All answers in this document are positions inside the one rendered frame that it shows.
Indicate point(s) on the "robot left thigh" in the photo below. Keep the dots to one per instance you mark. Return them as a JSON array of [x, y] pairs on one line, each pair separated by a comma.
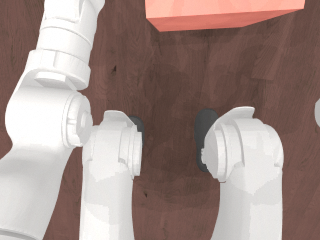
[[107, 183]]

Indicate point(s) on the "carton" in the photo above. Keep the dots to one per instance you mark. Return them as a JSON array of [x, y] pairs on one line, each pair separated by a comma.
[[181, 15]]

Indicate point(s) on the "right robot shin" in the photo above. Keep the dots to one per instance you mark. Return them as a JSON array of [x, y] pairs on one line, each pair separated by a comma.
[[243, 113]]

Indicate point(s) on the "robot left upper arm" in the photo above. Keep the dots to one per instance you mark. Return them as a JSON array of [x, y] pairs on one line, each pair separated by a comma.
[[45, 125]]

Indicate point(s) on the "robot left forearm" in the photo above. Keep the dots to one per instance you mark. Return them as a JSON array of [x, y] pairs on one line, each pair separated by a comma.
[[64, 45]]

